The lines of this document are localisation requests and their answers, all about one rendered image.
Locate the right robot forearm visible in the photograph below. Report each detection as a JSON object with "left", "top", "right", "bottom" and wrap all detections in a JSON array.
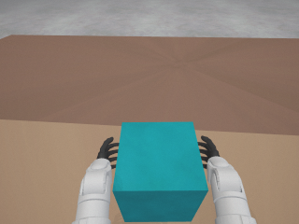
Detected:
[{"left": 206, "top": 156, "right": 257, "bottom": 224}]

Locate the left robot forearm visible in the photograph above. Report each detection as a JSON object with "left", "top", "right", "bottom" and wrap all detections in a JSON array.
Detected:
[{"left": 71, "top": 158, "right": 112, "bottom": 224}]

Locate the robot right hand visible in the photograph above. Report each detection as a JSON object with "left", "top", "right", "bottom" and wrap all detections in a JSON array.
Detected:
[{"left": 197, "top": 135, "right": 220, "bottom": 169}]

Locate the carton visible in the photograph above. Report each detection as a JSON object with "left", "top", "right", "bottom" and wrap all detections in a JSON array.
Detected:
[{"left": 112, "top": 121, "right": 208, "bottom": 222}]

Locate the robot left hand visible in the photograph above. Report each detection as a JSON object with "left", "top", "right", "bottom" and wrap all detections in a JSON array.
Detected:
[{"left": 96, "top": 137, "right": 120, "bottom": 169}]

